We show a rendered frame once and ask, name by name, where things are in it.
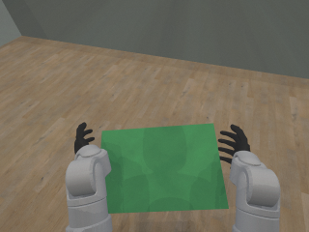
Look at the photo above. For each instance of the carton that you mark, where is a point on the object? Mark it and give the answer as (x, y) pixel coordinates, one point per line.
(164, 169)

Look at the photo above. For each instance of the left robot forearm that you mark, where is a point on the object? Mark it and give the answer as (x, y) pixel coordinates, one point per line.
(86, 191)

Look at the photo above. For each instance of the right robot forearm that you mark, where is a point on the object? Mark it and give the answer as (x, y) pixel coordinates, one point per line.
(258, 194)

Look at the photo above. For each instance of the right robot hand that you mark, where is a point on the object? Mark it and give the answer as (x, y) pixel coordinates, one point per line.
(241, 143)

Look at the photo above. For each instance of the left robot hand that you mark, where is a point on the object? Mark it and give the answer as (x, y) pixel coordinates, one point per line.
(80, 140)

